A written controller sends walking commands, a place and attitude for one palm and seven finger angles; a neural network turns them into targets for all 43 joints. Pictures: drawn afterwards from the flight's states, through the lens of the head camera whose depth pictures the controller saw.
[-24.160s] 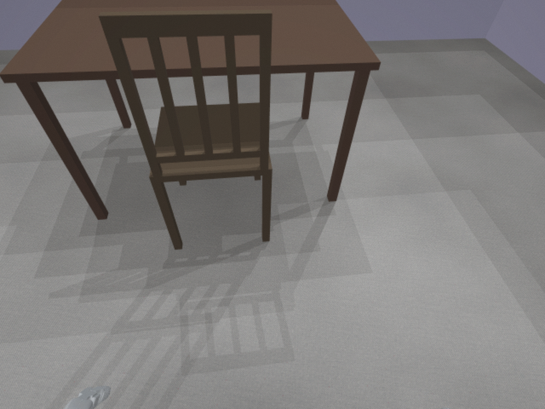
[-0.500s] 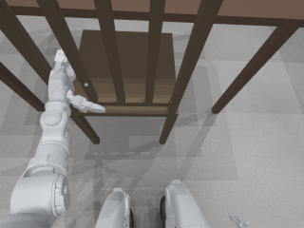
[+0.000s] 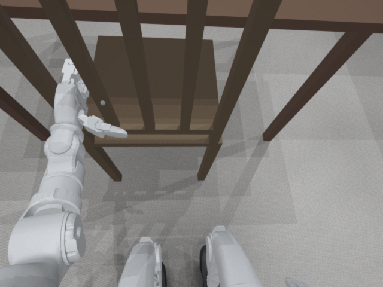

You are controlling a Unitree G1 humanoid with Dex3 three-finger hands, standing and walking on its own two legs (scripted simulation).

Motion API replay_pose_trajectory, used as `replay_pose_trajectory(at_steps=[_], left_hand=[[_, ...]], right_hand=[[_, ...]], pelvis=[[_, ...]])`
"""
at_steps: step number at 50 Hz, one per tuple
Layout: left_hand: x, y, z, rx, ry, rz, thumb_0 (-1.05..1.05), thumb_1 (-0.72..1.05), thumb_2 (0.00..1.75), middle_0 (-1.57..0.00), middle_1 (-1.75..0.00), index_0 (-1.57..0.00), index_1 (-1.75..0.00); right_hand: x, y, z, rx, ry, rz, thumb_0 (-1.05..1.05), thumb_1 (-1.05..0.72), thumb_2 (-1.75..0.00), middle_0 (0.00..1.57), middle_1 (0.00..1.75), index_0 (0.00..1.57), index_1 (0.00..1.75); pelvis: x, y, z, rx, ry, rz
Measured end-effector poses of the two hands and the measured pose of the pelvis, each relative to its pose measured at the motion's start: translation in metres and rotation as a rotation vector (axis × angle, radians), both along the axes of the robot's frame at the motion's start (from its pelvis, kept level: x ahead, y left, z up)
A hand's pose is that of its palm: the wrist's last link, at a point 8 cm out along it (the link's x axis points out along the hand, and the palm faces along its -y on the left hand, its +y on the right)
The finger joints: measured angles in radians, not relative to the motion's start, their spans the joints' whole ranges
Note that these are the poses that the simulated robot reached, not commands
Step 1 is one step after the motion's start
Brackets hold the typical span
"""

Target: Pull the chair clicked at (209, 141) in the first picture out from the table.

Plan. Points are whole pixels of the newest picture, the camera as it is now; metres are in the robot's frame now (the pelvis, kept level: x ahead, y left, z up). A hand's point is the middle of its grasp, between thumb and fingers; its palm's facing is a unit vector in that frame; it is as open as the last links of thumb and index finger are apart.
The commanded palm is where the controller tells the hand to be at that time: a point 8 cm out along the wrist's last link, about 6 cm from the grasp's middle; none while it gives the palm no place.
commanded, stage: push the fingers through the gap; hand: left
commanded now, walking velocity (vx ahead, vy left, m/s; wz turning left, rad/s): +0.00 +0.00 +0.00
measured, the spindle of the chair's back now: (141, 81) +0.50 +0.07 +0.06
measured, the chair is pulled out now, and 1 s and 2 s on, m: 0.00 0.00 0.03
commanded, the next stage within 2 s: hook a spindle and tug to test in 0.10 s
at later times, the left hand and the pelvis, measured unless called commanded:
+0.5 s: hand (107, 103) +0.48 +0.15 +0.02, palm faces -0.03 -1.00 -0.05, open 15.9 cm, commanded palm +0.46 +0.19 +0.03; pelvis +0.00 +0.00 +0.00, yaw +0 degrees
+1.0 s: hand (108, 101) +0.48 +0.15 +0.02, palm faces -0.02 -1.00 -0.05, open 6.8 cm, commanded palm +0.46 +0.19 +0.03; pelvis +0.00 +0.00 +0.00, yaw +0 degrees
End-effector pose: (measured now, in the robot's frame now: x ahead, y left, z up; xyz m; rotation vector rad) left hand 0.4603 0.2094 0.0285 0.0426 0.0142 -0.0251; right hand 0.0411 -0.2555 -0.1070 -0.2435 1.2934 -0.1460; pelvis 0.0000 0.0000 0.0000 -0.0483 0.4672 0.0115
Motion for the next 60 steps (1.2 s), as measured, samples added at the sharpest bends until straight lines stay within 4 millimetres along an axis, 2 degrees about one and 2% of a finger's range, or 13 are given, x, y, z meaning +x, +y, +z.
replay_pose_trajectory(at_steps=[9,16,22,31,38,43,54,56,60], left_hand=[[0.0,-0.001,0.001,-0.001,-0.011,-0.003,-0.01,-0.5,0.3,-0.06,-0.09,-0.06,-0.09],[0.002,-0.005,0.002,-0.002,-0.013,-0.012,-0.01,-0.5,0.3,-0.07,-0.13,-0.07,-0.13],[0.0,-0.007,-0.001,-0.002,-0.001,-0.004,-0.01,-0.5,0.3,-0.14,-0.33,-0.14,-0.33],[0.005,-0.01,-0.002,0.004,-0.006,0.006,-0.01,-0.45,0.32,-0.28,-0.78,-0.28,-0.78],[0.009,-0.01,0.0,0.01,-0.011,-0.003,-0.01,-0.2,0.43,-0.4,-1.15,-0.4,-1.15],[0.008,-0.012,0.0,-0.004,0.0,0.005,-0.01,0.05,0.53,-0.45,-1.32,-0.46,-1.32],[0.003,-0.01,-0.002,0.0,-0.001,-0.001,0.0,0.63,0.78,-0.49,-1.44,-0.49,-1.44],[0.002,-0.012,-0.002,0.0,-0.003,-0.013,0.01,0.7,0.81,-0.49,-1.45,-0.49,-1.45],[0.001,-0.013,-0.002,-0.021,0.002,0.003,0.02,0.71,0.83,-0.49,-1.45,-0.46,-1.45]], right_hand=[[0.012,0.002,0.002,-0.011,-0.029,0.02,0.0,-0.91,-0.9,0.2,0.3,0.2,0.3],[0.014,0.004,0.0,-0.008,-0.029,0.017,0.0,-0.91,-0.9,0.2,0.3,0.2,0.3],[0.011,0.006,-0.001,0.002,-0.02,0.011,0.0,-0.91,-0.9,0.2,0.3,0.2,0.3],[0.005,0.004,-0.003,0.0,-0.002,0.007,0.0,-0.91,-0.9,0.2,0.3,0.2,0.3],[0.002,0.0,-0.003,-0.006,0.008,-0.003,0.0,-0.91,-0.9,0.2,0.3,0.2,0.3],[0.002,-0.001,-0.002,-0.003,0.013,-0.003,0.0,-0.91,-0.9,0.2,0.3,0.2,0.3],[0.012,-0.001,0.001,-0.007,-0.016,0.007,0.0,-0.91,-0.9,0.2,0.3,0.2,0.3],[0.014,-0.001,0.001,-0.008,-0.022,0.008,0.0,-0.91,-0.9,0.2,0.3,0.2,0.3],[0.018,0.0,0.002,-0.005,-0.037,0.002,0.0,-0.91,-0.9,0.2,0.3,0.2,0.3]], pelvis=[[0.0,0.003,0.0,-0.005,-0.004,0.008],[0.0,0.005,-0.001,-0.007,-0.002,0.009],[0.0,0.004,0.0,-0.004,-0.004,0.005],[-0.001,0.002,-0.002,-0.002,0.001,0.006],[0.0,0.0,-0.002,-0.001,0.007,0.004],[0.001,0.0,-0.001,0.001,0.005,0.003],[0.002,-0.001,0.0,0.001,0.0,0.005],[0.003,-0.001,0.0,0.0,0.001,0.005],[0.004,0.0,0.001,0.002,-0.001,0.001]])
